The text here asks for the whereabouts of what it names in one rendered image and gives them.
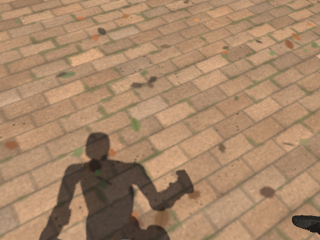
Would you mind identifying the robot right hand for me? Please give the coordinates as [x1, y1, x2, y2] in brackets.
[292, 215, 320, 235]

